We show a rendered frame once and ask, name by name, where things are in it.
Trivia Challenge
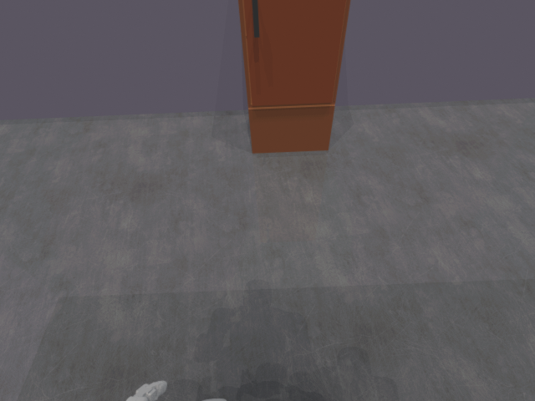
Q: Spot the robot left hand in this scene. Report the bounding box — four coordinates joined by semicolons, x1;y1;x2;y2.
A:
126;381;167;401

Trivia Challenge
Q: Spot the cupboard door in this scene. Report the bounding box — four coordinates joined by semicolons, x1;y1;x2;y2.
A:
244;0;346;106

